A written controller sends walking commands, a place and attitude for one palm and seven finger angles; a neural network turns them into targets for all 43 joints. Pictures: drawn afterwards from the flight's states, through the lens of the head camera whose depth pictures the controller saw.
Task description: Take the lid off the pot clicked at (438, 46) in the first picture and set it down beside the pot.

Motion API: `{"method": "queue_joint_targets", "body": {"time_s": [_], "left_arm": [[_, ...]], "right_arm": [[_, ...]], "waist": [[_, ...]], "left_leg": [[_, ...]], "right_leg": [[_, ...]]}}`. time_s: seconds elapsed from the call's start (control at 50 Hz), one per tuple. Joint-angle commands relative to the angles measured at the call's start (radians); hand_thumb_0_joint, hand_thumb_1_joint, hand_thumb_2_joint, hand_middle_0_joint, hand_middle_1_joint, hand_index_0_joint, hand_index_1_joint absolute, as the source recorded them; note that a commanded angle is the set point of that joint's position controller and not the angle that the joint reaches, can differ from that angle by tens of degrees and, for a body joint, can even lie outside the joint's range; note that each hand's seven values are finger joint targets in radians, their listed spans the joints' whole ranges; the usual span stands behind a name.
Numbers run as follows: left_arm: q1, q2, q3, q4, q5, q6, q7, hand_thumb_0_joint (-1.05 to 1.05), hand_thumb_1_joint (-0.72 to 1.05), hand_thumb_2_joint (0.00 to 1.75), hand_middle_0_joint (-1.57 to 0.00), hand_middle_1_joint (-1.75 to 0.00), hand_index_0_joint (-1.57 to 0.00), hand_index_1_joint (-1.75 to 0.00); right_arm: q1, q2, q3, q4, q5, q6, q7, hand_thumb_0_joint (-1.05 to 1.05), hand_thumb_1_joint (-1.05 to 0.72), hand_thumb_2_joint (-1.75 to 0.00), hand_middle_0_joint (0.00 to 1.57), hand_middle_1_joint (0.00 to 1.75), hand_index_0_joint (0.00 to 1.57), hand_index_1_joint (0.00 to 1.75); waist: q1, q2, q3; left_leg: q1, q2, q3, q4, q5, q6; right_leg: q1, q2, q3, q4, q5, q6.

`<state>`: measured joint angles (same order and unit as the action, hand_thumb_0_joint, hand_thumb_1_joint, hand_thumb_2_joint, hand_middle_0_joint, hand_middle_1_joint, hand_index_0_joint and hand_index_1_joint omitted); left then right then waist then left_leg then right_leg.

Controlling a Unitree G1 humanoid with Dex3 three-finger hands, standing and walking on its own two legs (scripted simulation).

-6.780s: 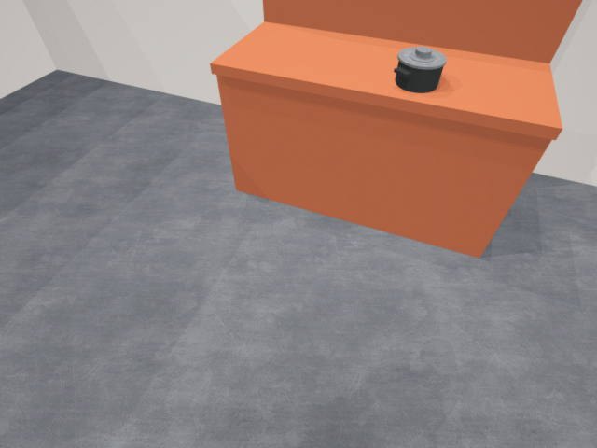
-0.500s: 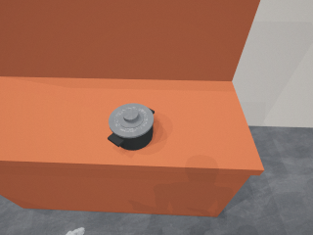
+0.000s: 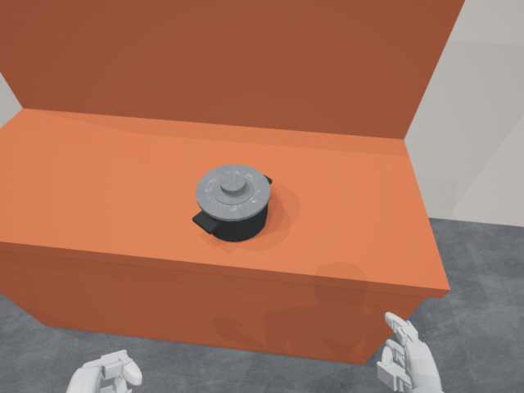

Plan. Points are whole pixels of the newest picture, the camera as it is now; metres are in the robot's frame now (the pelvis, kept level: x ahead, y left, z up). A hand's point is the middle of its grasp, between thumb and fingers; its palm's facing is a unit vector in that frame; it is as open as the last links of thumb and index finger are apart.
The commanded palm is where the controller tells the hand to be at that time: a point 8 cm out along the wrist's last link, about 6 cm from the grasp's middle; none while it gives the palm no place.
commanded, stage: raise the hand higher, near the body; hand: left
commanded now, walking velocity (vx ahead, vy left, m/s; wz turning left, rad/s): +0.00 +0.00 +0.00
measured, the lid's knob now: (232, 183) +0.50 +0.12 +0.00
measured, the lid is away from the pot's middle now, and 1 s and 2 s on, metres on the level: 0.00 0.00 0.00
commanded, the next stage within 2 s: reach forward and open the fingers in 0.86 s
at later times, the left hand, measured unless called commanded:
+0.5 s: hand (110, 353) +0.16 +0.23 +0.01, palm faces +0.23 -0.90 -0.37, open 3.1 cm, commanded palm +0.12 +0.27 +0.05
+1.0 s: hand (108, 295) +0.20 +0.22 +0.10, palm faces +0.26 -0.83 -0.50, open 3.1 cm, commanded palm +0.16 +0.26 +0.13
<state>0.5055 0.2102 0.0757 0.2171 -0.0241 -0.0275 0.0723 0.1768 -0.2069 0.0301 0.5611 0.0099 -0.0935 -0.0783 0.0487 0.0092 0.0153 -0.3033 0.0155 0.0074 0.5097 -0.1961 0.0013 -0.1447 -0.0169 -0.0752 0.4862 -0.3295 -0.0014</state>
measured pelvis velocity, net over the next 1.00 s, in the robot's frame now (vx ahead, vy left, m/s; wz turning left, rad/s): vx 0.03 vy -0.01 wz -0.03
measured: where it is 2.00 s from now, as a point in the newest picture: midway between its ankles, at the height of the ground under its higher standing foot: outside the picture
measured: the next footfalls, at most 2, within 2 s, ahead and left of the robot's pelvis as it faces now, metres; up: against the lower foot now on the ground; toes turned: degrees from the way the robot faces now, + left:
none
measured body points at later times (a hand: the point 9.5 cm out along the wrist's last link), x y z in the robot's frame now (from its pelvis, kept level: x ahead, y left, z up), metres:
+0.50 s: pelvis +0.02 +0.00 +0.00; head +0.02 -0.01 +0.45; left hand +0.14 +0.28 +0.03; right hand +0.20 -0.23 -0.08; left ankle +0.05 +0.12 -0.74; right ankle -0.04 -0.11 -0.74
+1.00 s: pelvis +0.03 -0.01 +0.01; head +0.02 -0.04 +0.45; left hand +0.18 +0.26 +0.13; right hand +0.22 -0.23 -0.08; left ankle +0.05 +0.12 -0.74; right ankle -0.04 -0.11 -0.74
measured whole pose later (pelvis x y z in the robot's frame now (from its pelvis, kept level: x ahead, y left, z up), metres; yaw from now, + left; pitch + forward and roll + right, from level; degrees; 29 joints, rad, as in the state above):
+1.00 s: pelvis +0.03 -0.01 +0.01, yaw -2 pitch -2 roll +0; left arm 0.58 0.32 0.20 -0.35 0.04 -0.06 0.08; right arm 0.19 -0.21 0.02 0.59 0.00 -0.07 -0.07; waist 0.07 0.06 0.02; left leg -0.18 0.03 0.03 0.42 -0.20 -0.01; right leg -0.03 -0.01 -0.05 0.39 -0.32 -0.01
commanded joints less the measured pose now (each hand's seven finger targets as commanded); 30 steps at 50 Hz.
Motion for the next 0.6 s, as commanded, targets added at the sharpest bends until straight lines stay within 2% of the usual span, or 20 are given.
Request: {"method": "queue_joint_targets", "body": {"time_s": [0.0, 0.04, 0.1, 0.12, 0.14, 0.16, 0.2, 0.22, 0.24, 0.28, 0.3, 0.32, 0.34, 0.4, 0.42, 0.48, 0.5, 0.52, 0.56, 0.58], "left_arm": [[0.006, 0.161, 0.100, -0.171, 0.011, -0.041, 0.016, 0.00, 0.90, 0.90, -1.30, -1.50, -1.30, -1.50], [0.011, 0.164, 0.103, -0.231, 0.011, -0.043, 0.018, 0.00, 0.90, 0.90, -1.30, -1.50, -1.30, -1.50], [0.067, 0.163, 0.109, -0.254, 0.010, -0.035, 0.022, 0.00, 0.90, 0.90, -1.30, -1.50, -1.30, -1.50], [0.077, 0.126, 0.067, -0.282, 0.012, -0.034, 0.019, 0.00, 0.90, 0.90, -1.30, -1.50, -1.30, -1.50], [0.103, 0.151, 0.094, -0.305, 0.011, -0.034, 0.023, 0.00, 0.90, 0.90, -1.30, -1.50, -1.30, -1.50], [0.129, 0.133, 0.082, -0.305, 0.010, -0.030, 0.022, 0.00, 0.90, 0.90, -1.30, -1.50, -1.30, -1.50], [0.139, 0.182, 0.134, -0.301, 0.012, -0.027, 0.028, 0.00, 0.90, 0.90, -1.30, -1.50, -1.30, -1.50], [0.117, 0.171, 0.119, -0.330, 0.010, -0.034, 0.027, 0.00, 0.90, 0.90, -1.30, -1.50, -1.30, -1.50], [0.130, 0.189, 0.143, -0.362, 0.007, -0.041, 0.028, 0.00, 0.90, 0.90, -1.30, -1.50, -1.30, -1.50], [0.139, 0.175, 0.122, -0.429, 0.005, -0.048, 0.028, 0.00, 0.90, 0.90, -1.30, -1.50, -1.30, -1.50], [0.135, 0.191, 0.139, -0.433, 0.005, -0.047, 0.031, 0.00, 0.90, 0.90, -1.30, -1.50, -1.30, -1.50], [0.133, 0.170, 0.121, -0.434, 0.003, -0.049, 0.029, 0.00, 0.90, 0.90, -1.30, -1.50, -1.30, -1.50], [0.132, 0.177, 0.126, -0.461, 0.002, -0.054, 0.028, 0.00, 0.90, 0.90, -1.30, -1.50, -1.30, -1.50], [0.149, 0.198, 0.156, -0.484, 0.000, -0.057, 0.030, 0.00, 0.90, 0.90, -1.30, -1.50, -1.30, -1.50], [0.126, 0.180, 0.132, -0.523, -0.002, -0.063, 0.027, 0.00, 0.90, 0.90, -1.30, -1.50, -1.30, -1.50], [0.154, 0.184, 0.146, -0.554, -0.004, -0.065, 0.024, 0.00, 0.90, 0.90, -1.30, -1.50, -1.30, -1.50], [0.152, 0.210, 0.174, -0.565, -0.003, -0.065, 0.025, 0.00, 0.90, 0.90, -1.30, -1.50, -1.30, -1.50], [0.145, 0.181, 0.147, -0.566, -0.005, -0.066, 0.022, 0.00, 0.90, 0.90, -1.30, -1.50, -1.30, -1.50], [0.146, 0.194, 0.167, -0.589, -0.007, -0.069, 0.019, 0.00, 0.90, 0.90, -1.30, -1.50, -1.30, -1.50], [0.130, 0.196, 0.166, -0.609, -0.006, -0.070, 0.016, 0.00, 0.90, 0.90, -1.30, -1.50, -1.30, -1.50]], "right_arm": [[-0.075, -0.122, -0.053, -0.124, 0.002, -0.045, -0.018, 0.00, -0.90, -0.90, 0.20, 0.30, 0.20, 0.30], [-0.080, -0.119, -0.051, -0.130, 0.001, -0.053, -0.018, 0.00, -0.90, -0.90, 0.20, 0.30, 0.20, 0.30], [-0.083, -0.115, -0.052, -0.118, 0.002, -0.059, -0.017, 0.00, -0.90, -0.90, 0.20, 0.30, 0.20, 0.30], [-0.087, -0.110, -0.051, -0.126, 0.002, -0.067, -0.015, 0.00, -0.90, -0.90, 0.20, 0.30, 0.20, 0.30], [-0.088, -0.111, -0.055, -0.119, 0.003, -0.070, -0.015, 0.00, -0.90, -0.90, 0.20, 0.30, 0.20, 0.30], [-0.091, -0.107, -0.054, -0.116, 0.003, -0.072, -0.014, 0.00, -0.90, -0.90, 0.20, 0.30, 0.20, 0.30], [-0.099, -0.110, -0.061, -0.099, 0.005, -0.066, -0.016, 0.00, -0.90, -0.90, 0.20, 0.30, 0.20, 0.30], [-0.098, -0.109, -0.059, -0.108, 0.006, -0.069, -0.016, 0.00, -0.90, -0.90, 0.20, 0.30, 0.20, 0.30], [-0.102, -0.108, -0.062, -0.107, 0.006, -0.072, -0.017, 0.00, -0.90, -0.90, 0.20, 0.30, 0.20, 0.30], [-0.101, -0.102, -0.057, -0.115, 0.006, -0.079, -0.018, 0.00, -0.90, -0.90, 0.20, 0.30, 0.20, 0.30], [-0.101, -0.102, -0.059, -0.107, 0.006, -0.077, -0.019, 0.00, -0.90, -0.90, 0.20, 0.30, 0.20, 0.30], [-0.098, -0.100, -0.057, -0.111, 0.007, -0.078, -0.020, 0.00, -0.90, -0.90, 0.20, 0.30, 0.20, 0.30], [-0.099, -0.103, -0.059, -0.114, 0.007, -0.081, -0.020, 0.00, -0.90, -0.90, 0.20, 0.30, 0.20, 0.30], [-0.098, -0.102, -0.061, -0.112, 0.006, -0.077, -0.019, 0.00, -0.90, -0.90, 0.20, 0.30, 0.20, 0.30], [-0.098, -0.099, -0.056, -0.122, 0.006, -0.079, -0.018, 0.00, -0.90, -0.90, 0.20, 0.30, 0.20, 0.30], [-0.098, -0.098, -0.057, -0.127, 0.003, -0.078, -0.016, 0.00, -0.90, -0.90, 0.20, 0.30, 0.20, 0.30], [-0.099, -0.099, -0.059, -0.123, 0.002, -0.072, -0.014, 0.00, -0.90, -0.90, 0.20, 0.30, 0.20, 0.30], [-0.100, -0.095, -0.055, -0.130, 0.003, -0.071, -0.013, 0.00, -0.90, -0.90, 0.20, 0.30, 0.20, 0.30], [-0.103, -0.097, -0.058, -0.133, 0.001, -0.065, -0.012, 0.00, -0.90, -0.90, 0.20, 0.30, 0.20, 0.30], [-0.105, -0.097, -0.055, -0.137, 0.000, -0.063, -0.010, 0.00, -0.90, -0.90, 0.20, 0.30, 0.20, 0.30]], "waist": [[-0.017, 0.007, -0.073], [-0.008, 0.045, -0.112], [-0.001, 0.007, -0.116], [-0.010, 0.013, -0.109], [-0.001, 0.010, -0.115], [-0.002, -0.001, -0.095], [0.000, -0.019, -0.053], [-0.008, -0.015, -0.052], [0.002, -0.021, -0.071], [0.001, 0.046, -0.081], [0.000, 0.039, -0.056], [-0.008, 0.014, -0.045], [-0.004, 0.010, -0.057], [0.003, 0.026, -0.042], [-0.005, 0.043, -0.039], [0.003, 0.040, -0.068], [0.007, 0.028, -0.052], [-0.001, 0.010, -0.038], [0.005, 0.006, -0.059], [0.004, 0.028, -0.056]], "left_leg": [[0.165, -0.012, 0.005, -0.046, 0.098, 0.027], [0.183, -0.011, 0.002, -0.050, 0.126, 0.026], [0.194, -0.007, -0.001, -0.048, 0.155, 0.029], [0.195, -0.007, 0.001, -0.048, 0.153, 0.031], [0.203, -0.002, -0.003, -0.052, 0.164, 0.032], [0.194, -0.004, -0.002, -0.056, 0.158, 0.033], [0.182, -0.003, 0.000, -0.056, 0.144, 0.033], [0.179, -0.007, 0.003, -0.059, 0.136, 0.033], [0.194, -0.004, 0.002, -0.063, 0.139, 0.033], [0.225, -0.003, 0.004, -0.069, 0.148, 0.034], [0.222, -0.003, 0.003, -0.069, 0.140, 0.033], [0.225, -0.002, 0.004, -0.074, 0.129, 0.033], [0.234, 0.000, 0.001, -0.079, 0.130, 0.032], [0.242, -0.001, 0.003, -0.084, 0.147, 0.031], [0.249, -0.002, 0.007, -0.087, 0.147, 0.031], [0.276, 0.001, 0.010, -0.090, 0.198, 0.033], [0.272, 0.003, 0.008, -0.092, 0.202, 0.031], [0.266, 0.001, 0.010, -0.094, 0.198, 0.032], [0.284, 0.003, 0.015, -0.093, 0.233, 0.034], [0.290, 0.003, 0.016, -0.094, 0.233, 0.034]], "right_leg": [[-0.138, 0.008, 0.012, -0.095, 0.191, -0.014], [-0.119, 0.005, 0.010, -0.081, 0.204, -0.017], [-0.112, 0.006, 0.004, -0.083, 0.224, -0.014], [-0.118, 0.004, 0.004, -0.083, 0.222, -0.010], [-0.113, 0.004, 0.003, -0.084, 0.223, -0.012], [-0.114, 0.003, 0.001, -0.086, 0.218, -0.010], [-0.125, 0.004, 0.001, -0.107, 0.210, -0.009], [-0.123, 0.002, 0.003, -0.107, 0.208, -0.007], [-0.112, 0.001, 0.004, -0.108, 0.205, -0.007], [-0.108, -0.001, 0.010, -0.116, 0.201, -0.008], [-0.111, 0.001, 0.008, -0.130, 0.196, -0.009], [-0.117, 0.003, 0.005, -0.135, 0.187, -0.007], [-0.112, 0.003, 0.006, -0.134, 0.184, -0.006], [-0.098, 0.005, 0.008, -0.146, 0.202, -0.008], [-0.097, 0.004, 0.009, -0.150, 0.206, -0.007], [-0.073, 0.004, 0.009, -0.145, 0.254, -0.005], [-0.070, 0.008, 0.009, -0.155, 0.260, -0.007], [-0.073, 0.008, 0.006, -0.155, 0.263, -0.005], [-0.058, 0.006, 0.009, -0.154, 0.301, -0.003], [-0.061, 0.005, 0.012, -0.157, 0.300, -0.002]]}}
